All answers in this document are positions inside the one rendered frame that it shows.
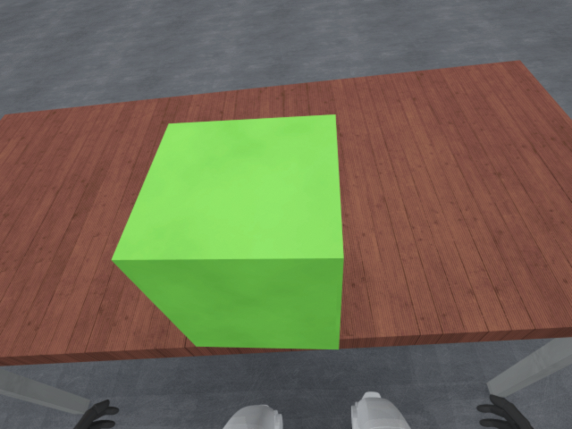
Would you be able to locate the right robot hand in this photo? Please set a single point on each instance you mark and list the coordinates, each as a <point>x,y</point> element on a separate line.
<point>503,408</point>

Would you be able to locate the table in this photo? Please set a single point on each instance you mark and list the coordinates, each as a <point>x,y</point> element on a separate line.
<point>456,213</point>

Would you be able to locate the carton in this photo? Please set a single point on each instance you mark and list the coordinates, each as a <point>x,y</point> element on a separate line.
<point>236,234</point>

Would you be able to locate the robot left thigh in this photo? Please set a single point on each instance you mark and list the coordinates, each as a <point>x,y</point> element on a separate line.
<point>255,417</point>

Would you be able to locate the left robot hand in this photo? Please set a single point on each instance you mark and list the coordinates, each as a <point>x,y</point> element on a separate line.
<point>98,410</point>

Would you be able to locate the robot right shin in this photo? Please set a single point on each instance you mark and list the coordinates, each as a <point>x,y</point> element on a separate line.
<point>371,394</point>

